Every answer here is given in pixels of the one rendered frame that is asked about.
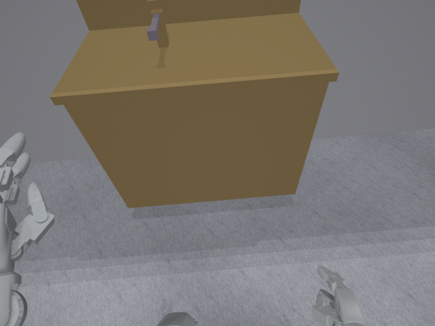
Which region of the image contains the right robot hand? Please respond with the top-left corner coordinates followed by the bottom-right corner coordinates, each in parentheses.
top-left (312, 266), bottom-right (366, 326)

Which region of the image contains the tap lever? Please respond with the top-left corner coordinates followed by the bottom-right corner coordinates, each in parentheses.
top-left (147, 14), bottom-right (160, 41)

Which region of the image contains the robot left forearm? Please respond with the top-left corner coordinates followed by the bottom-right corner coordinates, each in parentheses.
top-left (0, 272), bottom-right (27, 326)

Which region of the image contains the left robot hand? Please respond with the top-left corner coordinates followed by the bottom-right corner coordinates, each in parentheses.
top-left (0, 132), bottom-right (55, 273)

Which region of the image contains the counter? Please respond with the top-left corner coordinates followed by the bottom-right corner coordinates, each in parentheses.
top-left (50, 0), bottom-right (339, 208)

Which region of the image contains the robot left thigh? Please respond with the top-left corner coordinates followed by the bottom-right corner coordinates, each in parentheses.
top-left (157, 312), bottom-right (198, 326)

